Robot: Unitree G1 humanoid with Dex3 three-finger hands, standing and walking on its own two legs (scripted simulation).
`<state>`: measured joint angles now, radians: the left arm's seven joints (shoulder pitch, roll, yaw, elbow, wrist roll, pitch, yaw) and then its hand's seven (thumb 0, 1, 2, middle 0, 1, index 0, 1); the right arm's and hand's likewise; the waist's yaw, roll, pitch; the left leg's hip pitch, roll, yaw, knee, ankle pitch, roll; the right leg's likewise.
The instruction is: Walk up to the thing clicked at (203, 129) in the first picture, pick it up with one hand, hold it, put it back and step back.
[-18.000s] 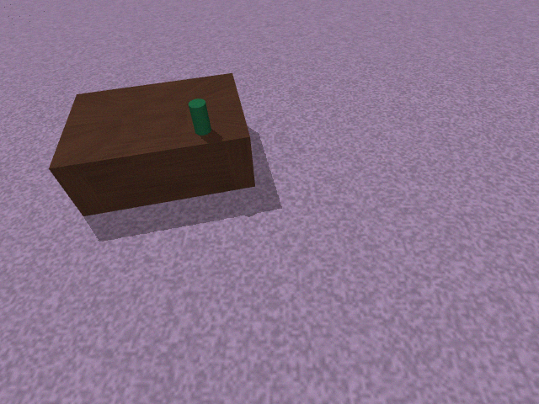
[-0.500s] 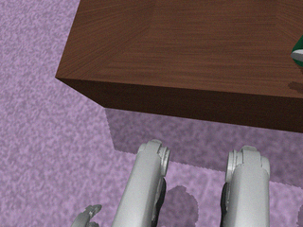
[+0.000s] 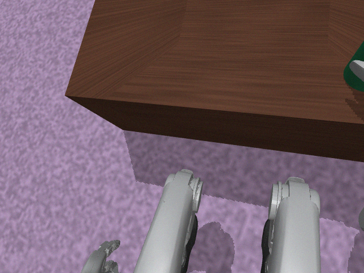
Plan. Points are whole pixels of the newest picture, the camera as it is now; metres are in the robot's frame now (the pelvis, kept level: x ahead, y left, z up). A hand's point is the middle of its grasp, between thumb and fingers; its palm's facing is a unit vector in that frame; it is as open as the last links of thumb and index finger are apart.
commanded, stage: settle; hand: right
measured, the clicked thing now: out of the picture +0.53 -0.29 +0.01
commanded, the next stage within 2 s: lift in 1.46 s
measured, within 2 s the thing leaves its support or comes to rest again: leaves its support in 0.08 s
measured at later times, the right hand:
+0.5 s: hand out of the picture +0.51 -0.30 +0.07, palm faces +0.29 +0.95 -0.05, open 10.7 cm
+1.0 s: hand out of the picture +0.51 -0.30 +0.10, palm faces +0.30 +0.95 -0.04, open 10.7 cm
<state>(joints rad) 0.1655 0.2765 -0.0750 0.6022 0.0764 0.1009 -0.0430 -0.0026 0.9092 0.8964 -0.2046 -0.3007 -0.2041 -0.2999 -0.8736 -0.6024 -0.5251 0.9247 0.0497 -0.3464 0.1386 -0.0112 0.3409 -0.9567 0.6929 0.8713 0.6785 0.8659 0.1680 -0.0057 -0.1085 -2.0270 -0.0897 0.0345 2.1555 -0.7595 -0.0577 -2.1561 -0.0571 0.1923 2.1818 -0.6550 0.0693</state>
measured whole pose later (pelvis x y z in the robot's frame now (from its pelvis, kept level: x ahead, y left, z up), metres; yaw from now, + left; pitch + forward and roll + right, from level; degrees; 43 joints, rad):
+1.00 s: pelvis +0.01 -0.01 +0.10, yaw -2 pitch +36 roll +6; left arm 0.17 0.25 -0.02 0.64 0.05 0.05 -0.02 0.00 0.92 0.88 -0.19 -0.30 -0.20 -0.30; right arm -0.80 -0.51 -0.50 0.92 0.06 -0.36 0.12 -0.01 0.39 -1.01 0.69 0.92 0.67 0.92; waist 0.15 -0.02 -0.17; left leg -1.75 -0.06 0.01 1.85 -0.72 -0.05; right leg -1.87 -0.07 0.13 1.88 -0.63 0.04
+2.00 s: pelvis +0.03 -0.01 +0.16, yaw -4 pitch +32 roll +5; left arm 0.19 0.23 0.00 0.64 0.03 0.05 -0.01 0.00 0.94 0.88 -0.20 -0.31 -0.21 -0.29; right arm -0.61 -0.37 -0.42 0.75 0.08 -0.35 0.06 -0.01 0.39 -1.02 0.68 0.93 0.67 0.92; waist 0.11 -0.02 -0.18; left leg -1.52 -0.05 0.00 1.64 -0.68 -0.05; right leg -1.63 -0.07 0.11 1.67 -0.60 0.04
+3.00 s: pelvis +0.06 -0.01 +0.31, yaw -8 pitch +13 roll +2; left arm 0.23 0.21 0.01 0.67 0.01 -0.03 0.04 0.00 0.91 0.89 -0.19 -0.30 -0.19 -0.30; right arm -0.20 -0.20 -0.18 0.49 0.14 -0.37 -0.02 -0.01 0.40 -1.03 0.69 0.93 0.68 0.92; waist 0.04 -0.01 -0.08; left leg -0.72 -0.01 -0.02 0.99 -0.50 -0.04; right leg -0.82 -0.06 0.04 1.03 -0.44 0.03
